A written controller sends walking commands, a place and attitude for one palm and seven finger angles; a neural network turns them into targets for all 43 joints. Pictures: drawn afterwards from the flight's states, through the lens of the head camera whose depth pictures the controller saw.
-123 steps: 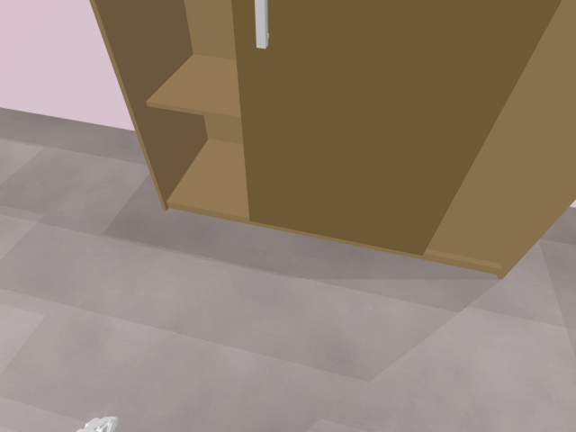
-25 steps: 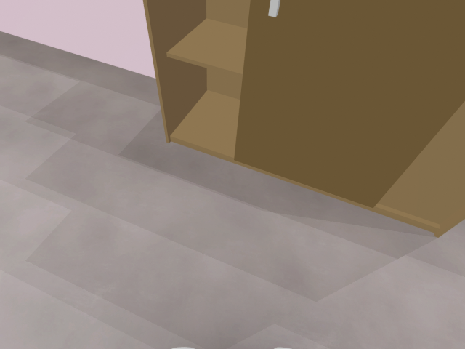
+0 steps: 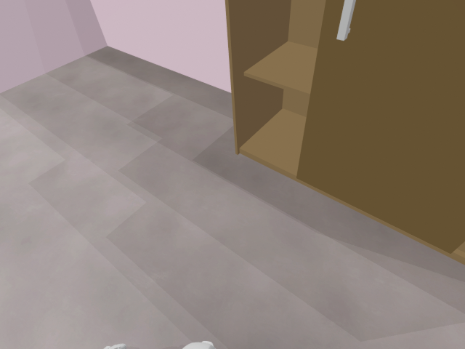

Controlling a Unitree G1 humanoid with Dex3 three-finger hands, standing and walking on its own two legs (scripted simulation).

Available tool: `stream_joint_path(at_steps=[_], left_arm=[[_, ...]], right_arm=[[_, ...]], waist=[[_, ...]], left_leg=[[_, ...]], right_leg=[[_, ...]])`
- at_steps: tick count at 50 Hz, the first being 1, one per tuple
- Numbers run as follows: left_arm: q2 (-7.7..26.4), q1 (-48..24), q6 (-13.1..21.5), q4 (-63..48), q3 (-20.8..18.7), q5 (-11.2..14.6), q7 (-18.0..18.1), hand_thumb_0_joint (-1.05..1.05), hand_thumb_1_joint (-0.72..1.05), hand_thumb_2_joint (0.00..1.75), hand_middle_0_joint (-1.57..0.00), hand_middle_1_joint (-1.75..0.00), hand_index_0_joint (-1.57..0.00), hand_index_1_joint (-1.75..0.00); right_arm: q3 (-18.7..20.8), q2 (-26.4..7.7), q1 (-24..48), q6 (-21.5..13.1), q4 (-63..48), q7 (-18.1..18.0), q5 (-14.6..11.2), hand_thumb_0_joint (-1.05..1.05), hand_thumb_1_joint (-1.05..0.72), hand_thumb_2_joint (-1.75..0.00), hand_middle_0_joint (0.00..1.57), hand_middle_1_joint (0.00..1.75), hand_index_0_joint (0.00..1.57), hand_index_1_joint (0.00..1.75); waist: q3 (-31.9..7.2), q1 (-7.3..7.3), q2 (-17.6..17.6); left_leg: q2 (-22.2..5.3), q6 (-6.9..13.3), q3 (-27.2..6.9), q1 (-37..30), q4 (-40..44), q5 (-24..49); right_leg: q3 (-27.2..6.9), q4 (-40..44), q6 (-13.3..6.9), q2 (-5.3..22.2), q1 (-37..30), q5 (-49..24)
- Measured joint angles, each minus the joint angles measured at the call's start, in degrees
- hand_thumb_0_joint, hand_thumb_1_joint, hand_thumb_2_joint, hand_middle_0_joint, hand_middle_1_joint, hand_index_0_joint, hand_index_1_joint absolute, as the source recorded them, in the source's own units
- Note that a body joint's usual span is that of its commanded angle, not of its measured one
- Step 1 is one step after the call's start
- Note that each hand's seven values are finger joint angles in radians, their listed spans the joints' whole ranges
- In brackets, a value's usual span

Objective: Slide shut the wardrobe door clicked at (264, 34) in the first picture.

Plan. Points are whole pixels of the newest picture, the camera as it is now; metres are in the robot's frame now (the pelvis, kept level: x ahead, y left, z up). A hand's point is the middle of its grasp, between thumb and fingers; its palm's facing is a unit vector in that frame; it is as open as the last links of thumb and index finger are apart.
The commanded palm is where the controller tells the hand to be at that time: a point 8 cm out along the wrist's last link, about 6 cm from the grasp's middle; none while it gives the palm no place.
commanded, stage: walk to a spot facing it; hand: right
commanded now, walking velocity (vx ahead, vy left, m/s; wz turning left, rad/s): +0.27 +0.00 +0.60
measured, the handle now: out of the picture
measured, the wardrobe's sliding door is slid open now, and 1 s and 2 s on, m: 0.42 0.42 0.42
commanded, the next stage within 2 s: turn to face it in 1.26 s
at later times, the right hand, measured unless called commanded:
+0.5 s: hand (260, 277) +0.32 -0.04 -0.17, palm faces -0.37 +0.91 -0.18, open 7.4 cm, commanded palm none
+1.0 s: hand (275, 242) +0.41 -0.08 -0.19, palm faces -0.40 +0.91 -0.15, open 7.4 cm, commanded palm none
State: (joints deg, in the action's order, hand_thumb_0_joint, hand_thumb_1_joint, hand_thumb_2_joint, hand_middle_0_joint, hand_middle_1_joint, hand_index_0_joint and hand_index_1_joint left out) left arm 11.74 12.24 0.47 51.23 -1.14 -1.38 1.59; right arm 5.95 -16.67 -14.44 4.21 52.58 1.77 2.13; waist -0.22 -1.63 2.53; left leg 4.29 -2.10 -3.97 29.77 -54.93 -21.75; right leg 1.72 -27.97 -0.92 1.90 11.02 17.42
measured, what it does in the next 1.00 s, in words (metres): walks ahead, turning left: left foot, then right foot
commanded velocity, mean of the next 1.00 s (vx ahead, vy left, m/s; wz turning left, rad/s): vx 0.34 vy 0.00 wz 0.43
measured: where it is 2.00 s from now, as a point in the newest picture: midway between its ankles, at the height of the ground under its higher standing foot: (195, 283)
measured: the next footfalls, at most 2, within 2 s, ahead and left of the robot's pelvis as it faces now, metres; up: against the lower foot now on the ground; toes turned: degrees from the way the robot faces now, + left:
left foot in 0.42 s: +0.17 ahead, +0.21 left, +0.00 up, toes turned +24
right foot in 0.84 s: +0.43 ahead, +0.05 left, +0.00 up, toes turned +17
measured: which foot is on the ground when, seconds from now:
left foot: up 0.00-0.40, down 0.42-0.84, up 0.86-1.00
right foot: down 0.00-0.42, up 0.44-0.82, down 0.84-1.00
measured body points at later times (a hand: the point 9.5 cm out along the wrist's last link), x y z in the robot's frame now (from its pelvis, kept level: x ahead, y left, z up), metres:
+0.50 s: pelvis +0.11 +0.08 -0.03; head +0.16 +0.09 +0.42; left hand -0.07 +0.27 -0.16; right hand +0.33 -0.09 -0.16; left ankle +0.13 +0.20 -0.74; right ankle +0.02 -0.09 -0.66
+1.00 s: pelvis +0.33 +0.09 +0.00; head +0.35 +0.06 +0.45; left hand +0.29 +0.33 -0.13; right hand +0.43 -0.13 -0.17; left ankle +0.22 +0.20 -0.64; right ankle +0.39 +0.04 -0.74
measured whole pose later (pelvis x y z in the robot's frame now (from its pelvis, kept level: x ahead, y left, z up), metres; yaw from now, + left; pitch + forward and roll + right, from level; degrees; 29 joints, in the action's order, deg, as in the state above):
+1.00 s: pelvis +0.33 +0.09 +0.00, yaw +30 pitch -2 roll +2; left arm 7.7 13.8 4.5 55.0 -1.9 -1.6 1.1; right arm 5.2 -12.9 -19.7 0.6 60.5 1.3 1.9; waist 0.7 -2.1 3.2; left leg -2.2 0.6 0.8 26.6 -69.5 -16.2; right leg 12.5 -29.4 -3.2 4.0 13.6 14.6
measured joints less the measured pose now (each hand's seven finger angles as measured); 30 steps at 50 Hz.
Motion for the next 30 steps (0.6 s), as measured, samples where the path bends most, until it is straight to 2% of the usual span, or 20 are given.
stream_joint_path(at_steps=[2,4,8,14,17,20,21,22,24,25,27,30], left_arm=[[-0.27,2.4,0.39,0.82,0.25,-0.09,0.01,0.01,0.9,0.9,-0.2,-0.3,-0.2,-0.3],[-0.42,4.64,0.94,1.63,0.3,-0.03,0.13,0.01,0.9,0.9,-0.2,-0.3,-0.2,-0.3],[-0.7,8.83,1.95,3.32,0.09,0.06,0.2,0.01,0.9,0.9,-0.2,-0.3,-0.2,-0.3],[-1.04,13.77,2.52,6.53,-0.32,-0.33,0.01,0.01,0.9,0.9,-0.2,-0.3,-0.2,-0.3],[-0.82,15.44,2.33,8.11,-0.64,-0.71,-0.22,0.01,0.9,0.9,-0.2,-0.3,-0.2,-0.3],[-0.49,17.08,1.91,9.44,-0.94,-0.73,-0.61,0.01,0.9,0.9,-0.2,-0.3,-0.2,-0.3],[-0.67,17.83,1.64,9.8,-0.91,-0.45,-0.88,0.01,0.9,0.9,-0.2,-0.3,-0.2,-0.3],[-0.85,17.87,1.11,10.14,-0.79,-0.05,-1.12,0.01,0.9,0.9,-0.2,-0.3,-0.2,-0.3],[-0.68,15.99,-0.13,10.75,-0.82,0.43,-1.21,0.01,0.9,0.9,-0.2,-0.3,-0.2,-0.3],[-0.56,14.66,-0.45,10.73,-0.99,0.41,-1.18,0.01,0.91,0.9,-0.2,-0.3,-0.2,-0.3],[-0.3,11.54,-0.58,9.8,-1.32,0.03,-1.15,0.02,0.91,0.9,-0.2,-0.3,-0.2,-0.3],[-0.34,6.99,-0.11,6.89,-1.74,-0.42,-1.25,0.01,0.91,0.9,-0.2,-0.3,-0.2,-0.3]], right_arm=[[0.37,-0.75,0.01,-0.42,-0.44,0.71,0.18,0.01,-0.91,-0.9,0.2,0.3,0.2,0.3],[0.51,-1.05,0.05,-0.67,-0.59,1.08,0.22,0.01,-0.91,-0.9,0.2,0.3,0.2,0.3],[0.31,-0.55,0.69,-0.36,-0.27,1.48,0.24,0.01,-0.91,-0.9,0.19,0.3,0.19,0.3],[-0.84,1.66,4.16,0.09,0.4,1.95,0.11,0.01,-0.91,-0.9,0.19,0.3,0.19,0.3],[-1.46,3.03,6.88,-0.39,0.11,2.12,-0.05,0.01,-0.91,-0.9,0.19,0.3,0.19,0.3],[-2.07,3.9,9.35,-2.0,-0.89,2.13,-0.19,0.01,-0.91,-0.9,0.19,0.3,0.19,0.3],[-2.31,3.74,9.94,-3.17,-1.38,2.09,-0.17,0.01,-0.91,-0.9,0.19,0.3,0.19,0.3],[-2.38,3.64,10.5,-4.46,-1.73,1.75,-0.35,0.01,-0.91,-0.9,0.2,0.3,0.2,0.3],[-2.61,4.18,10.73,-5.83,-1.76,0.76,-1.15,0.01,-0.91,-0.9,0.2,0.3,0.2,0.3],[-2.81,4.49,10.23,-6.02,-1.58,0.37,-1.34,0.01,-0.91,-0.9,0.2,0.3,0.2,0.3],[-3.16,5.18,8.57,-6.16,-0.62,-0.4,-1.33,0.0,-0.91,-0.9,0.2,0.3,0.2,0.3],[-3.29,6.06,5.43,-6.17,1.64,-1.16,-0.9,0.0,-0.91,-0.9,0.2,0.3,0.2,0.3]], waist=[[-0.51,-0.02,0.03],[-0.79,0.15,-0.02],[-0.59,1.08,-0.13],[1.8,3.36,-0.47],[3.55,4.78,-1.17],[4.96,5.81,-2.29],[5.15,5.88,-2.1],[5.53,5.73,-1.76],[6.32,5.71,-2.05],[6.26,5.58,-2.17],[5.64,5.26,-2.49],[3.92,4.99,-2.71]], left_leg=[[-1.86,-0.59,2.0,2.3,-7.26,3.29],[-3.71,-1.07,2.78,3.69,-11.01,6.23],[-7.07,-1.91,3.45,4.72,-10.69,9.44],[-10.08,-1.63,6.56,3.69,0.67,9.0],[-9.74,-0.21,8.49,1.6,8.4,7.52],[-7.69,2.25,10.56,-2.99,16.71,5.65],[-7.21,3.36,10.95,-5.06,19.74,7.9],[-7.01,4.06,10.92,-4.72,18.69,11.75],[-6.08,4.65,10.88,-5.16,15.19,8.42],[-5.52,4.71,10.66,-6.42,15.62,6.76],[-4.38,4.47,9.95,-9.56,18.94,6.27],[-3.35,4.35,8.62,-13.8,24.42,7.57]], right_leg=[[1.44,2.72,0.08,0.8,-2.28,-0.72],[3.08,4.65,0.12,1.33,-4.1,-1.06],[6.48,6.98,0.27,1.91,-7.01,-0.6],[11.68,8.21,1.91,3.24,-10.85,1.8],[14.21,6.97,3.54,4.63,-12.39,4.24],[16.03,1.65,5.56,7.38,-12.65,8.65],[15.85,-4.29,5.65,8.7,-10.79,10.64],[13.67,-13.96,5.46,9.39,-7.2,12.42],[6.96,-32.71,4.4,8.6,1.07,12.53],[4.94,-38.85,4.04,8.0,4.8,10.69],[3.15,-43.37,3.9,7.69,11.05,6.45],[2.7,-38.84,4.42,7.84,17.57,2.65]])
